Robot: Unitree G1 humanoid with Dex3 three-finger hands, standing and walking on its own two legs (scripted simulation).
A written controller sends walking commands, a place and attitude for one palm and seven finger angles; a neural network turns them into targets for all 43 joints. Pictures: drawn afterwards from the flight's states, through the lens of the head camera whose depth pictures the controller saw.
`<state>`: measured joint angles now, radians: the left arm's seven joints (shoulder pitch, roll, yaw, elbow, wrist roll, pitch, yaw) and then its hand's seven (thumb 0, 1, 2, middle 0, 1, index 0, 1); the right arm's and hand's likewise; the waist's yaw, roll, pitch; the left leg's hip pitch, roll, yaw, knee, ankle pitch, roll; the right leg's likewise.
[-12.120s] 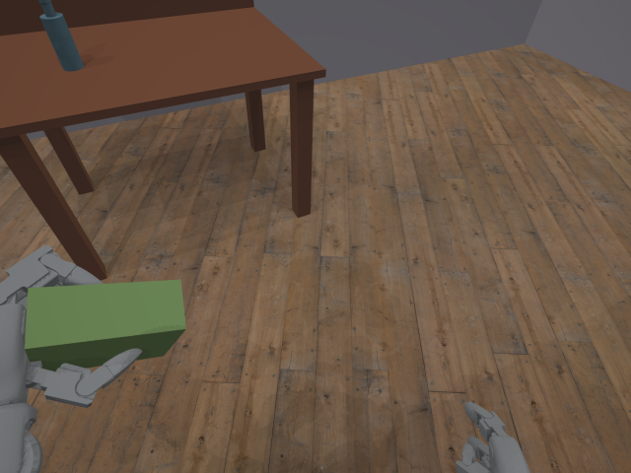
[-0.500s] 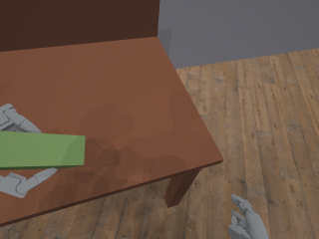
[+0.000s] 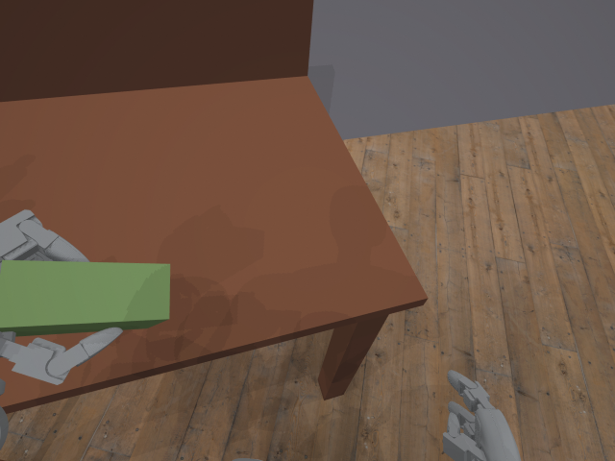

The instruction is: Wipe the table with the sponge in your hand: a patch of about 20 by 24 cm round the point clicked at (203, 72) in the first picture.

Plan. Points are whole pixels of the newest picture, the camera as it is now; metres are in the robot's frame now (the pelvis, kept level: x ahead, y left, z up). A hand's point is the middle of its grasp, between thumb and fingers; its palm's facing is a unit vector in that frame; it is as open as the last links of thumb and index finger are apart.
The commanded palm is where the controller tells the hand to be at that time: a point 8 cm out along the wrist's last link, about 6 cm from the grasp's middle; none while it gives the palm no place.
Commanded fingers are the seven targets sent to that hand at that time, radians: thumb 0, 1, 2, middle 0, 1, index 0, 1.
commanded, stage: look again from close up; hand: left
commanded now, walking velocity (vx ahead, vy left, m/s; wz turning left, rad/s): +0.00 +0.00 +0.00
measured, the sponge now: (113, 300) +0.23 +0.22 +0.15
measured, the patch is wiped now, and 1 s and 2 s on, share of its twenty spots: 0.00 0.00 0.00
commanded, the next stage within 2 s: shuffle to correct the standing spot in 0.28 s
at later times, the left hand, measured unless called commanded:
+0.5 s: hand (69, 281) +0.23 +0.25 +0.16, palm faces +0.30 -0.88 -0.36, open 9.4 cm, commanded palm +0.18 +0.28 +0.18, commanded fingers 0.00 0.10 1.30 -1.20 -1.60 -1.20 -1.60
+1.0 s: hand (139, 284) +0.24 +0.19 +0.16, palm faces +0.23 -0.91 -0.36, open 9.4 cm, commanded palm +0.19 +0.23 +0.18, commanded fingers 0.00 0.10 1.30 -1.20 -1.60 -1.20 -1.60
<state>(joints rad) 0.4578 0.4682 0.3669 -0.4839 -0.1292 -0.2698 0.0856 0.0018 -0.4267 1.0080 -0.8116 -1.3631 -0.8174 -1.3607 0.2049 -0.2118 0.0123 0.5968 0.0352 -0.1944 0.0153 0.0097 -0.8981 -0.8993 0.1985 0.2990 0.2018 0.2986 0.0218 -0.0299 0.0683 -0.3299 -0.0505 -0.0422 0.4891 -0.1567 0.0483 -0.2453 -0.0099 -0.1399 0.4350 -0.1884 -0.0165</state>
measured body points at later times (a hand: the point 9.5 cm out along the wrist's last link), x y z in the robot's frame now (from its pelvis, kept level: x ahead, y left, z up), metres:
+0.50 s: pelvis +0.02 +0.00 +0.00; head +0.05 +0.03 +0.45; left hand +0.21 +0.30 +0.18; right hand +0.21 -0.22 -0.06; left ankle +0.06 +0.08 -0.74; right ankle +0.03 -0.11 -0.74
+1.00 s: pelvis +0.01 -0.04 +0.00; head +0.03 -0.02 +0.45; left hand +0.22 +0.24 +0.18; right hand +0.16 -0.29 -0.07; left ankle +0.06 +0.08 -0.74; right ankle +0.03 -0.11 -0.74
